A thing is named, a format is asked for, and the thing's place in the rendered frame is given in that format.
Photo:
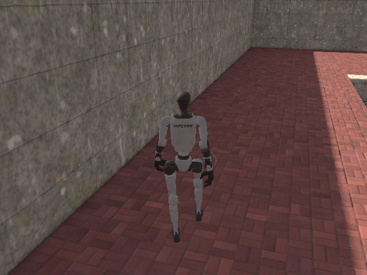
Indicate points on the left robot upper arm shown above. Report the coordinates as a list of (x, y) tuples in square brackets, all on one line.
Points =
[(165, 121)]

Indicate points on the right robot upper arm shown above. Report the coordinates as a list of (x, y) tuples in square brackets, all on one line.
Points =
[(202, 131)]

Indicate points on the robot right foot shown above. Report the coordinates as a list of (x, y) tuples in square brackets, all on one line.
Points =
[(199, 216)]

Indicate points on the right robot forearm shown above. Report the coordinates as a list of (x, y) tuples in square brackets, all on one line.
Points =
[(207, 158)]

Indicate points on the left robot forearm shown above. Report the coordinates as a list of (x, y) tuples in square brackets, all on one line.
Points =
[(158, 152)]

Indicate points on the left robot shin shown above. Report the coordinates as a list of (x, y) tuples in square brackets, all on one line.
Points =
[(174, 216)]

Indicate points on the robot right hand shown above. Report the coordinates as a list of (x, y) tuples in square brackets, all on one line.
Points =
[(210, 177)]

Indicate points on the robot left hand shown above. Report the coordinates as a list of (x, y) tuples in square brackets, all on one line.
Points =
[(161, 163)]

